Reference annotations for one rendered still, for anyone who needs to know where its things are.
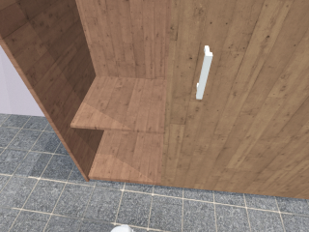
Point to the handle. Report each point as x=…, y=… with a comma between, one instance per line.
x=204, y=73

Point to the wardrobe door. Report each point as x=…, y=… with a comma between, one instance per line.
x=249, y=133

